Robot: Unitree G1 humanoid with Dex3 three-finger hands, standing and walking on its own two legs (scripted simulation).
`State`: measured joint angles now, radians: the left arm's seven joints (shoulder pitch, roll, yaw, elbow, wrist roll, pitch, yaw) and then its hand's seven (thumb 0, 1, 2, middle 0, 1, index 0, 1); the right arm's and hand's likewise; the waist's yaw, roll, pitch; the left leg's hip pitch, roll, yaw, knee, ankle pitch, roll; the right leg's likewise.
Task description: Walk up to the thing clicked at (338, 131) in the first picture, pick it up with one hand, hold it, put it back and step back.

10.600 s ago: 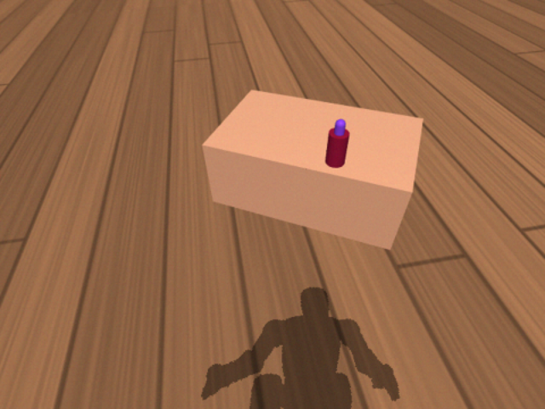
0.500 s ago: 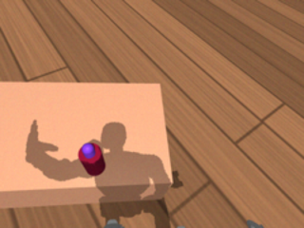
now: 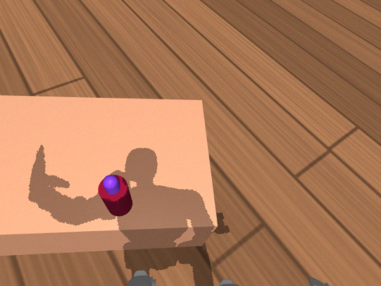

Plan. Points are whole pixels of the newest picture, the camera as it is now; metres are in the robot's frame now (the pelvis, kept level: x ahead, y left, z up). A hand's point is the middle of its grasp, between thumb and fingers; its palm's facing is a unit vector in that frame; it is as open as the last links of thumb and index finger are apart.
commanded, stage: go down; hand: left
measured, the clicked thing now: (115, 193) +0.43 +0.20 -0.24
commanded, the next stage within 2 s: none
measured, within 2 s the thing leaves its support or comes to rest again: neither
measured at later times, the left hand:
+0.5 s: hand out of the picture +0.34 +0.39 +0.02, palm faces +0.21 -0.98 -0.08, open 17.6 cm
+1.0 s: hand out of the picture +0.33 +0.40 +0.01, palm faces +0.21 -0.98 -0.05, open 17.7 cm
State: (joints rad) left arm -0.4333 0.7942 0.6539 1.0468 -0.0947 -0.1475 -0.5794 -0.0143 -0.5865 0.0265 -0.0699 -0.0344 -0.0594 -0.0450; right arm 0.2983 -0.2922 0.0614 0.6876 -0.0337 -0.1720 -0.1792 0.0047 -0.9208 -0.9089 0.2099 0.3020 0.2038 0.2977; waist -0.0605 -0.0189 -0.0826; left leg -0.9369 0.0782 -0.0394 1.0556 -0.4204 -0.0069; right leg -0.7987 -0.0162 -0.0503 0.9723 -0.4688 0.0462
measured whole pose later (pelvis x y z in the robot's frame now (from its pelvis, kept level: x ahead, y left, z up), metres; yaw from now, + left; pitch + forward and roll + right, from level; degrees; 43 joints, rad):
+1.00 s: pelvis +0.00 +0.00 -0.02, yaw +0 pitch +20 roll -5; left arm -0.40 0.79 0.73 1.02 -0.18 -0.24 -0.66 -0.02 -0.59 0.01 -0.07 -0.03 -0.06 -0.04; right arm 0.24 -0.29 0.07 0.70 -0.04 -0.18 -0.19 0.00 -0.93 -0.91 0.21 0.30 0.20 0.30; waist -0.05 -0.03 -0.09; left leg -1.03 0.08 -0.06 1.14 -0.45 -0.01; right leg -0.89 -0.02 -0.06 1.06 -0.51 0.04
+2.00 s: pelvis -0.01 +0.00 -0.03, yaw +0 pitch +21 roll -5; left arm -0.44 0.80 0.76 1.01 -0.23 -0.27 -0.70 -0.01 -0.54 0.01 -0.06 -0.03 -0.06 -0.03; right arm 0.24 -0.29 0.09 0.69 -0.04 -0.19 -0.19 0.00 -0.93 -0.91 0.21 0.30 0.20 0.30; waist -0.06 -0.03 -0.10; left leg -1.10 0.07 -0.06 1.19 -0.46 -0.01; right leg -0.95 -0.02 -0.06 1.11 -0.52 0.04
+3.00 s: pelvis +0.00 -0.01 -0.03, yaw +0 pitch +22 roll -5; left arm -0.46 0.81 0.81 1.02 -0.28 -0.30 -0.73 -0.01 -0.46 0.00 -0.05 -0.02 -0.06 -0.02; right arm 0.23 -0.30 0.09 0.71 -0.03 -0.18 -0.19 0.00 -0.94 -0.91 0.21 0.30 0.20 0.30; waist -0.06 -0.03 -0.11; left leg -1.13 0.07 -0.07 1.21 -0.47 -0.02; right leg -0.99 -0.01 -0.06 1.15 -0.54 0.04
